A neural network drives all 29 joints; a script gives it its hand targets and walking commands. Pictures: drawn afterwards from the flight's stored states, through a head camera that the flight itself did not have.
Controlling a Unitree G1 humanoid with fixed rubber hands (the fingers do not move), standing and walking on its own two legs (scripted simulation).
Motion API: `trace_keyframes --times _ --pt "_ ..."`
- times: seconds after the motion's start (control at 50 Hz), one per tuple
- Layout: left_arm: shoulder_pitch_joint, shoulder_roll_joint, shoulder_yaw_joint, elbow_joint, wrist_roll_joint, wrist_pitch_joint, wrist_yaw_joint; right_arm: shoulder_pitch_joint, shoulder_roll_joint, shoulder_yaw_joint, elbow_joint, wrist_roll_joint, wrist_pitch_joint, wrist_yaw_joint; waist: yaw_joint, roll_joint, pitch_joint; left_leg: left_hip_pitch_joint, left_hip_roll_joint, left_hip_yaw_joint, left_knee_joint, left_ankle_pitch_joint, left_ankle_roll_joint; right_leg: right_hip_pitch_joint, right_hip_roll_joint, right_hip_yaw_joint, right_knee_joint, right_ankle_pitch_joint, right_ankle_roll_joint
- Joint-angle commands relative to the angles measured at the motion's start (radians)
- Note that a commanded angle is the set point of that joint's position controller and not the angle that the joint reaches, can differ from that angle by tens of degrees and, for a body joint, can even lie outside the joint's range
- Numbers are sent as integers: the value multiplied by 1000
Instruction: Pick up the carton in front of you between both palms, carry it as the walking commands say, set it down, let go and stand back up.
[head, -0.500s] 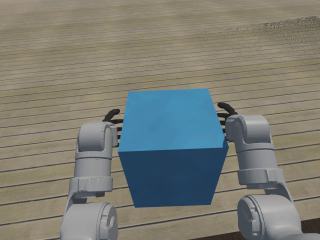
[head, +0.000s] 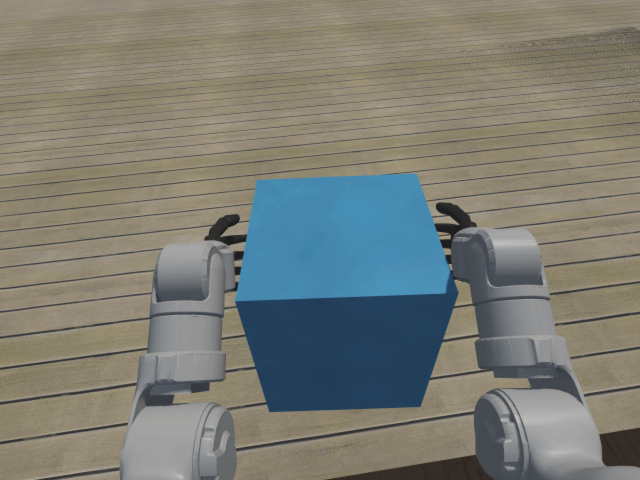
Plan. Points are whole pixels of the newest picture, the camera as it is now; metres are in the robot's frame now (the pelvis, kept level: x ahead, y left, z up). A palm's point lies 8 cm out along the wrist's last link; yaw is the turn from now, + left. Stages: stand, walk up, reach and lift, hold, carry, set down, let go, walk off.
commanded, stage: carry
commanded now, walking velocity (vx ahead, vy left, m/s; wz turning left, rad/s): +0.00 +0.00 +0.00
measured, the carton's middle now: (340, 296) +0.35 +0.00 +0.06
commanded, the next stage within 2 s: none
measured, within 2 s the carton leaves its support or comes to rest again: neither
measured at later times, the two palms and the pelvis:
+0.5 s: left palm (212, 266) +0.34 +0.16 +0.13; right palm (459, 253) +0.35 -0.14 +0.13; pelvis +0.00 +0.01 +0.00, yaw +0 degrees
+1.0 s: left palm (257, 221) +0.42 +0.11 +0.13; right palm (479, 219) +0.42 -0.19 +0.12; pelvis +0.07 -0.03 -0.01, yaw +0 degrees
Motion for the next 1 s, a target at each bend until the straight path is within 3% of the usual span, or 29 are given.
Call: trace_keyframes --times 0.0,0.62,0.66,0.7,0.72,0.76,0.82,0.86,0.9,0.94,0.96,0.98 --pt "-738 -1118 -535 -123 -419 -37 -236 -701 1130 541 -95 420 -12 239 -1 1 -352 51 143 -136 -95 198 10 189 -119 132 -40 132 -32" --pt "-737 -1119 -536 -124 -416 -37 -235 -703 1130 542 -95 421 -12 241 -3 3 -354 49 148 -136 -98 213 11 179 -118 123 -39 123 -24" --pt "-740 -1119 -536 -129 -418 -37 -234 -706 1130 544 -97 420 -13 240 -10 25 -348 53 161 -161 -149 24 23 147 -101 105 -31 -49 -18" --pt "-758 -1120 -537 -132 -421 -36 -235 -708 1125 542 -96 416 -14 239 -33 88 -279 70 213 -279 -263 -280 80 12 -35 43 61 -259 -3" --pt "-766 -1118 -539 -128 -421 -36 -235 -715 1124 539 -98 415 -14 238 -44 114 -224 85 261 -350 -308 -364 110 -77 -6 7 121 -284 4" --pt "-759 -1113 -538 -112 -417 -37 -234 -724 1124 544 -101 416 -16 237 -56 121 -178 152 333 -438 -326 -273 157 -226 -24 42 233 -268 -11" --pt "-727 -1101 -526 -91 -405 -36 -229 -739 1124 559 -119 431 -20 232 -57 111 -239 307 315 -367 -236 106 167 -308 -16 42 274 -263 -20" --pt "-706 -1093 -518 -81 -402 -34 -227 -735 1127 565 -123 439 -21 229 -56 116 -263 319 290 -306 -193 244 152 -272 1 27 240 -255 -17" --pt "-690 -1088 -509 -69 -396 -32 -226 -729 1133 566 -116 442 -20 226 -50 125 -261 286 264 -254 -165 270 126 -192 25 7 136 -205 -14" --pt "-660 -1092 -494 -51 -388 -31 -227 -719 1142 562 -98 442 -21 225 -3 100 -287 144 204 -125 -50 241 64 84 50 -34 -59 -74 -24" --pt "-637 -1088 -483 -35 -382 -32 -229 -696 1152 562 -80 439 -22 226 28 12 -355 -12 153 -46 125 223 19 343 -32 89 -99 -105 -57" --pt "-599 -1064 -471 -22 -364 -38 -230 -688 1161 556 -75 435 -19 231 54 -234 -409 -297 35 28 379 13 -45 552 -277 490 -131 -87 -160"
